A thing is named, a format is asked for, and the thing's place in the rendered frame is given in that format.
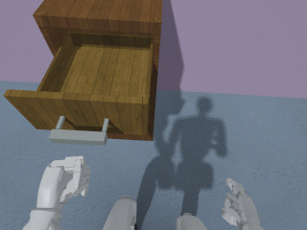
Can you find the robot left forearm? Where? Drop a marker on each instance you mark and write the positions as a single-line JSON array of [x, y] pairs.
[[44, 219]]

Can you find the left robot hand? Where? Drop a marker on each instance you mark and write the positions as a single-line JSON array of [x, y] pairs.
[[72, 173]]

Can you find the right robot thigh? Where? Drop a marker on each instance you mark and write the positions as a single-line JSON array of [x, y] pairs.
[[187, 222]]

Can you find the left robot thigh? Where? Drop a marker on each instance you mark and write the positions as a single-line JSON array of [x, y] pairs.
[[122, 216]]

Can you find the cabinet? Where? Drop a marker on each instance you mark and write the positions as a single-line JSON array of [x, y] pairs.
[[115, 17]]

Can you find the right robot hand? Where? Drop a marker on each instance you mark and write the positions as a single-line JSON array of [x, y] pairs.
[[243, 210]]

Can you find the drawer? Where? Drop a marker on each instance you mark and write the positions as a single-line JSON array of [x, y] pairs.
[[93, 77]]

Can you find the robot thigh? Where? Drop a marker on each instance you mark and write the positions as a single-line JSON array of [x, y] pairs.
[[187, 222], [122, 216]]

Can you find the handle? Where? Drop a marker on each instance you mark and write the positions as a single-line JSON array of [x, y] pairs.
[[78, 137]]

